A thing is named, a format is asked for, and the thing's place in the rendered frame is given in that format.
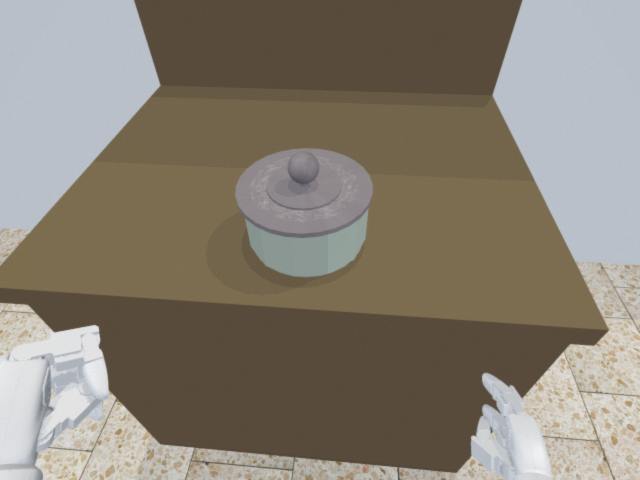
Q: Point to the table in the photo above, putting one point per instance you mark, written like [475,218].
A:
[463,271]

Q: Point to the left robot hand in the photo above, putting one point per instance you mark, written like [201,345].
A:
[71,364]

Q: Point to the pot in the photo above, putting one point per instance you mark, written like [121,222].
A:
[308,257]

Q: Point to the lid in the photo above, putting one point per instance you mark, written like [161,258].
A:
[271,200]

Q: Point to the knob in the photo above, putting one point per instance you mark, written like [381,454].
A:
[303,167]

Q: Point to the right robot hand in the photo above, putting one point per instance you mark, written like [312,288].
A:
[520,447]

